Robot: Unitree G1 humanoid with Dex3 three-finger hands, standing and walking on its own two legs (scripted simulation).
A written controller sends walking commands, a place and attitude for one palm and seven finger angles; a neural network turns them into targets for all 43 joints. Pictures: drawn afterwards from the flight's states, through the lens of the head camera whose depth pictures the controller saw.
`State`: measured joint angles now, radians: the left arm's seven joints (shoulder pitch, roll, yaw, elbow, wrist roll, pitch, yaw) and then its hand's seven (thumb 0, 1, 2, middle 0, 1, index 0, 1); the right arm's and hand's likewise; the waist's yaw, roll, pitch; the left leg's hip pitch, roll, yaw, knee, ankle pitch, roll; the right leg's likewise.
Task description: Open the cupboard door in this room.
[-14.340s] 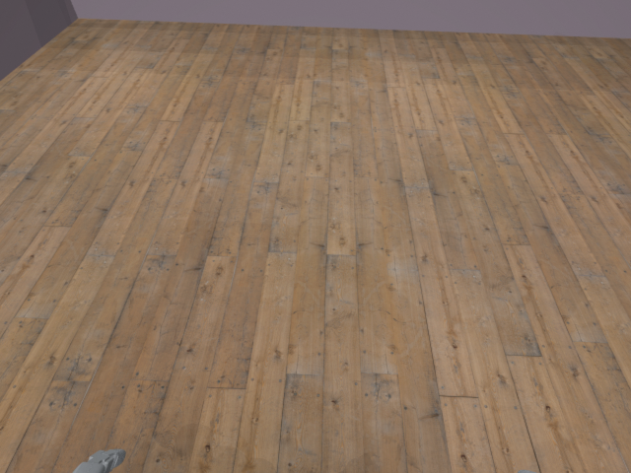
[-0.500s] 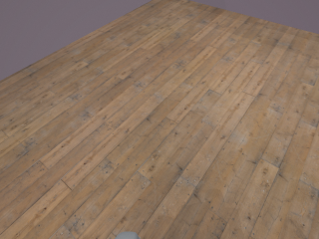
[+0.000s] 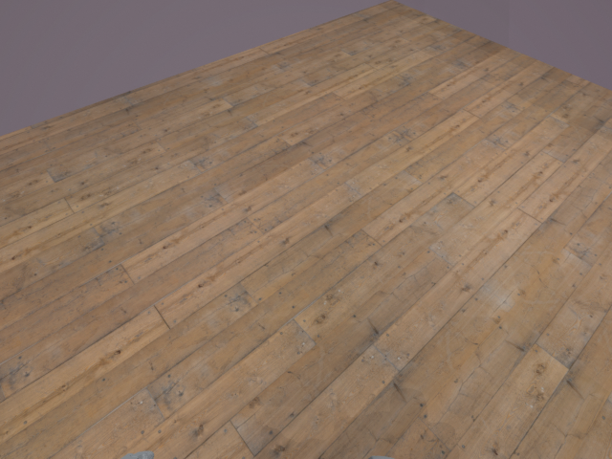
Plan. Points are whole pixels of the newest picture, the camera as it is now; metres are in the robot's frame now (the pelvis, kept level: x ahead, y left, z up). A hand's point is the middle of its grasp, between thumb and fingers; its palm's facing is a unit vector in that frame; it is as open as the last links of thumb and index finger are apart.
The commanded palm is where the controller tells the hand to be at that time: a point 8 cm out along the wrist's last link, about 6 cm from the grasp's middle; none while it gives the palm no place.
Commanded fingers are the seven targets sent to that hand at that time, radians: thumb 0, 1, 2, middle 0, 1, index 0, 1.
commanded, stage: turn or walk to find it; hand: left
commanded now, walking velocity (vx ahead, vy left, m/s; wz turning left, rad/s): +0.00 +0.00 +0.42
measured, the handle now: out of the picture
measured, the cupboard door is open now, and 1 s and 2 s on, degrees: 0 0 0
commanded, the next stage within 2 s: none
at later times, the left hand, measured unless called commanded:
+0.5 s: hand out of the picture -0.04 +0.19 -0.18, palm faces +0.27 -0.93 -0.23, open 7.4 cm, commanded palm none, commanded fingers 0.00 0.90 0.90 -0.20 -0.30 -0.20 -0.30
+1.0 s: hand out of the picture -0.05 +0.20 -0.16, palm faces +0.42 -0.86 -0.28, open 7.4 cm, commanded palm none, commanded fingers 0.00 0.90 0.90 -0.20 -0.30 -0.20 -0.30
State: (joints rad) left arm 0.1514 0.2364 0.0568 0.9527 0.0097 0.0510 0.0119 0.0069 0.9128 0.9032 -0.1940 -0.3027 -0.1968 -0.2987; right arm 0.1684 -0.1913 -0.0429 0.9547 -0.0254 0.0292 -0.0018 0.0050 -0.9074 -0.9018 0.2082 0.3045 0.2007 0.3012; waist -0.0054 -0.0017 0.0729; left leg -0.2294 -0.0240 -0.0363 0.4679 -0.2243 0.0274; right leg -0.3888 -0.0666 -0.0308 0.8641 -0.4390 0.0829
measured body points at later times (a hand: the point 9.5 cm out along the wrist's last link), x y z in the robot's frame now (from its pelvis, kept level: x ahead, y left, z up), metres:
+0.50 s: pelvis -0.04 -0.01 -0.01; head +0.00 +0.01 +0.44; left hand -0.05 +0.24 -0.16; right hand +0.08 -0.25 -0.15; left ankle -0.08 +0.11 -0.73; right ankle +0.00 -0.14 -0.74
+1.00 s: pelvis -0.06 -0.03 -0.01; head -0.03 -0.04 +0.44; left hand -0.07 +0.25 -0.14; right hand +0.09 -0.23 -0.17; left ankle -0.08 +0.11 -0.74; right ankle -0.02 -0.13 -0.74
